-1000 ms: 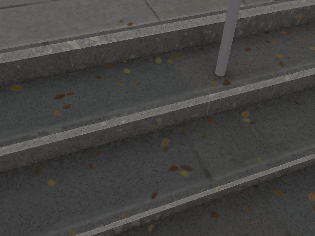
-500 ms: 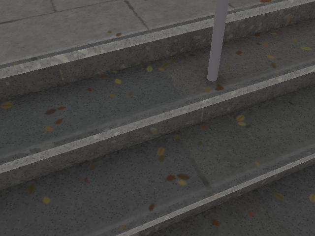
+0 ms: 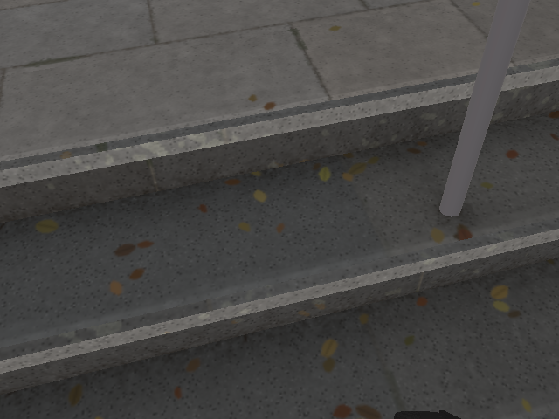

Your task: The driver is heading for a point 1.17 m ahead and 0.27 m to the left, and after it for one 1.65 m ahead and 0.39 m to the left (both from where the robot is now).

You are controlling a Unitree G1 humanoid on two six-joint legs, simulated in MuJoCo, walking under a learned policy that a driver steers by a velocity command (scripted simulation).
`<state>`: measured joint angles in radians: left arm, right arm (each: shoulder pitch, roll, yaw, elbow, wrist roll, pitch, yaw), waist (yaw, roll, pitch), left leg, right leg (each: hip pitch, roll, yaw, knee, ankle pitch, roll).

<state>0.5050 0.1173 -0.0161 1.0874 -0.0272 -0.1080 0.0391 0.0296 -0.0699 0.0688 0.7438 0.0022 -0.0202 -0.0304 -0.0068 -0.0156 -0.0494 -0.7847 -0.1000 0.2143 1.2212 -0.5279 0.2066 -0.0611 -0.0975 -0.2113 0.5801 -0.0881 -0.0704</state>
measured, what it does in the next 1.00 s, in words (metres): climbs, turning left: right foot 0.16 m higher, then left foot 0.16 m higher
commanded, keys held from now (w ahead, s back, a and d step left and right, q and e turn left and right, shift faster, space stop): w+q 0.82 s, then w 0.12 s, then w+e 0.06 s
